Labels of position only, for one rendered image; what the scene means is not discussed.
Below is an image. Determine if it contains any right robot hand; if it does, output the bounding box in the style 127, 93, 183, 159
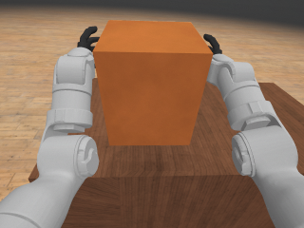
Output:
203, 33, 222, 55

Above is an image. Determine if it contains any right robot forearm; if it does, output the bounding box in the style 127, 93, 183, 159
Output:
206, 53, 298, 166

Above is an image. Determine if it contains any left robot hand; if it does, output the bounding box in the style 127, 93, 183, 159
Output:
77, 26, 100, 68

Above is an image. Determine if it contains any robot right upper arm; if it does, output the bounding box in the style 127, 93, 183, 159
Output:
231, 125, 304, 228

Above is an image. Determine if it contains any carton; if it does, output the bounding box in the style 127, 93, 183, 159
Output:
92, 20, 214, 146

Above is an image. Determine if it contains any pedestal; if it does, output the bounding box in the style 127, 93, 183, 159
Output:
28, 78, 304, 228

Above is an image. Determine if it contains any robot left upper arm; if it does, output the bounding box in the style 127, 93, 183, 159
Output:
0, 134, 99, 228

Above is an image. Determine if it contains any left robot forearm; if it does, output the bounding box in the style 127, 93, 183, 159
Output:
36, 47, 95, 172

